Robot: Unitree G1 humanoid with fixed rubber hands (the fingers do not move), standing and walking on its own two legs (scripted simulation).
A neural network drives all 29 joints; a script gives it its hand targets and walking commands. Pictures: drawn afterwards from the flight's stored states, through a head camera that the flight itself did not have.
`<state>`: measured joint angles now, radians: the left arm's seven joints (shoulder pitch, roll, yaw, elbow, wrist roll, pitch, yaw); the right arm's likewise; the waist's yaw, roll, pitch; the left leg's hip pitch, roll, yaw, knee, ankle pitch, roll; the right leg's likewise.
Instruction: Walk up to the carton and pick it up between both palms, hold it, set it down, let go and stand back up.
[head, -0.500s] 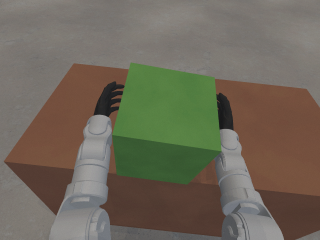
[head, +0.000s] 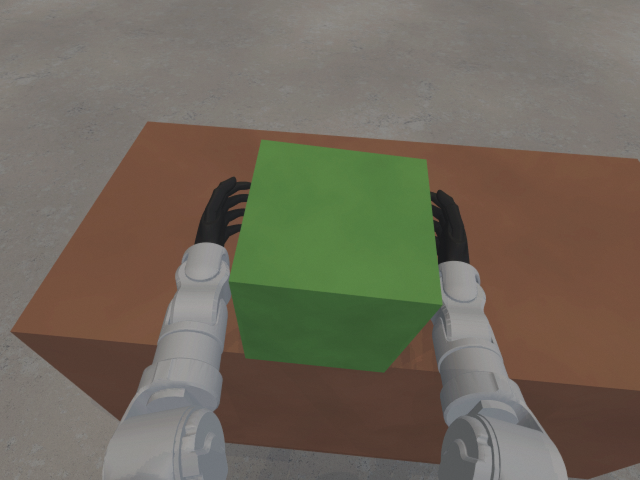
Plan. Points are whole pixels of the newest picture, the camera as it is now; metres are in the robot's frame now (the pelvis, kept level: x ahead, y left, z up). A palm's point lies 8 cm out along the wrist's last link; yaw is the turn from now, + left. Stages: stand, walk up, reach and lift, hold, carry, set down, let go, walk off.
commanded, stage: set down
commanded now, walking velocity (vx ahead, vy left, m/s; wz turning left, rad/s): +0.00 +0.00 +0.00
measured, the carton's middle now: (328, 267) +0.39 -0.02 +0.03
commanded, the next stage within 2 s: none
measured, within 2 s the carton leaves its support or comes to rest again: rests again in 1.06 s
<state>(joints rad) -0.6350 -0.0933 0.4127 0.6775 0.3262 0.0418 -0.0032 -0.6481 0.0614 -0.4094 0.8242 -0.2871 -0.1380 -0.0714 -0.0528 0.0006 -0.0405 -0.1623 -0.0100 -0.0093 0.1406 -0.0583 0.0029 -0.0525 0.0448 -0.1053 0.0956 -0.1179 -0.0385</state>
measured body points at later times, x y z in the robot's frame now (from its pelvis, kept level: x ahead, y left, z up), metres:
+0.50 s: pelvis -0.01 +0.00 +0.00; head +0.04 -0.01 +0.45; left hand +0.41 +0.13 +0.06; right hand +0.40 -0.17 +0.06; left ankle +0.00 +0.12 -0.75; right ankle -0.05 -0.07 -0.75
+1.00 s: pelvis +0.00 +0.00 +0.00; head +0.09 -0.01 +0.44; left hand +0.43 +0.13 +0.03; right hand +0.42 -0.18 +0.03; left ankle +0.00 +0.12 -0.75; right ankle -0.05 -0.07 -0.75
